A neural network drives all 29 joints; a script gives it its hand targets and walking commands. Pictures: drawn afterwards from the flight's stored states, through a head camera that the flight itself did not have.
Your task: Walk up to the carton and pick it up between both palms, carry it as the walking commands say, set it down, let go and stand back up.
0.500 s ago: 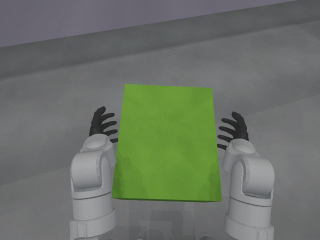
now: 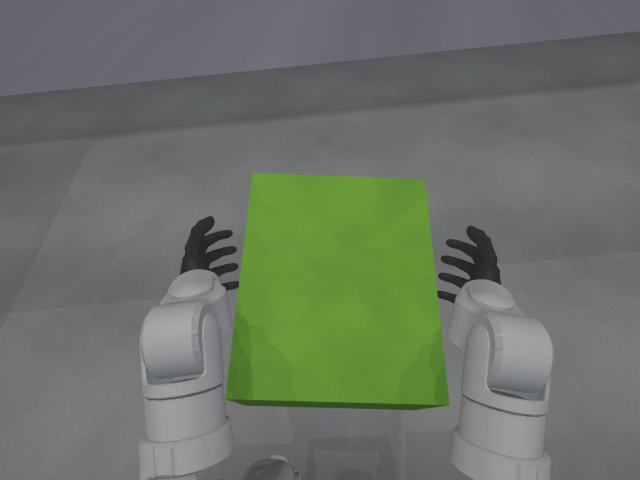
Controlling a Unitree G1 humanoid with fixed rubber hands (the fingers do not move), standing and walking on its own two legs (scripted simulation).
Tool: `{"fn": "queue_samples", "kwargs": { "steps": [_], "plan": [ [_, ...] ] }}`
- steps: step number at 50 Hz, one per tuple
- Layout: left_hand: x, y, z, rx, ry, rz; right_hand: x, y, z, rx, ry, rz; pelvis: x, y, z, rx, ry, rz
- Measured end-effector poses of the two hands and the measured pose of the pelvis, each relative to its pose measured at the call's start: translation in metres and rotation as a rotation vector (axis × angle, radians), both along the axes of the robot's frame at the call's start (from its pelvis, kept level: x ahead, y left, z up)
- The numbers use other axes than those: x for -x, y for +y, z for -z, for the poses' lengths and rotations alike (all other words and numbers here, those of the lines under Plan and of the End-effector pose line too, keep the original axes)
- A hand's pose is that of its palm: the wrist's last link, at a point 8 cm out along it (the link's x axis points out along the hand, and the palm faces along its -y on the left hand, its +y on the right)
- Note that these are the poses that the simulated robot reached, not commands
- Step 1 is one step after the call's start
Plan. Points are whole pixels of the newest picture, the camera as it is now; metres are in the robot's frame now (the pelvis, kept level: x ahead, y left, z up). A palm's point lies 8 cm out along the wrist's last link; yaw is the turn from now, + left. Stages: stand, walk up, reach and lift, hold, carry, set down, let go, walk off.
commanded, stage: carry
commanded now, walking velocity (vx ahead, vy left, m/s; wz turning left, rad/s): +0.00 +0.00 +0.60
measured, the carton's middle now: (334, 293) +0.36 -0.01 +0.01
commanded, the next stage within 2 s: none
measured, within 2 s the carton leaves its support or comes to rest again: neither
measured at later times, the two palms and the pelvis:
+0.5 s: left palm out of the picture +0.15 +0.34 +0.05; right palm (270, 359) +0.25 +0.06 +0.06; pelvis -0.09 +0.09 -0.01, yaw +17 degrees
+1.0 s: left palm out of the picture -0.01 +0.40 +0.13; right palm (176, 479) +0.13 +0.13 +0.09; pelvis -0.20 +0.12 +0.00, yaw +34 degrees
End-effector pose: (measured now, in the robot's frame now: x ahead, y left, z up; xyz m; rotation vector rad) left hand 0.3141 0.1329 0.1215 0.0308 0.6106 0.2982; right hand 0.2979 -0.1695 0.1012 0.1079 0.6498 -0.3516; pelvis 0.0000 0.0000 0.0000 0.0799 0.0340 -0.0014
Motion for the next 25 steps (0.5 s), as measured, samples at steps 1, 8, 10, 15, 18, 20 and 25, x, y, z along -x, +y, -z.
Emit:
{"fn": "queue_samples", "kwargs": {
  "steps": [1,8,10,15,18,20,25],
  "plan": [
    [0.004,0.004,-0.004,-0.012,-0.004,-0.014,0.000,0.005,-0.002,-0.010,-0.005,-0.011,0.002,0.002,-0.002,-0.010,0.000,-0.013],
    [0.036,0.046,-0.005,-0.031,0.005,-0.109,0.000,0.050,-0.016,0.009,-0.021,-0.033,0.024,0.019,-0.004,-0.032,-0.010,-0.090],
    [0.047,0.062,0.001,-0.015,0.015,-0.132,0.003,0.067,-0.018,0.036,-0.023,-0.044,0.030,0.026,-0.002,-0.017,-0.016,-0.115],
    [0.078,0.110,0.024,0.048,0.020,-0.192,0.015,0.119,-0.014,0.115,-0.027,-0.099,0.049,0.050,0.012,0.049,-0.027,-0.174],
    [0.099,0.145,0.047,0.090,0.022,-0.238,0.025,0.158,-0.001,0.163,-0.021,-0.141,0.061,0.070,0.028,0.090,-0.028,-0.207],
    [0.117,0.167,0.061,0.125,0.053,-0.287,0.031,0.181,0.011,0.187,0.032,-0.209,0.069,0.079,0.028,0.083,-0.022,-0.231],
    [0.160,0.212,0.075,0.140,0.145,-0.428,0.049,0.230,0.039,0.191,0.181,-0.385,0.091,0.090,0.011,0.139,0.008,-0.302]
  ]
}}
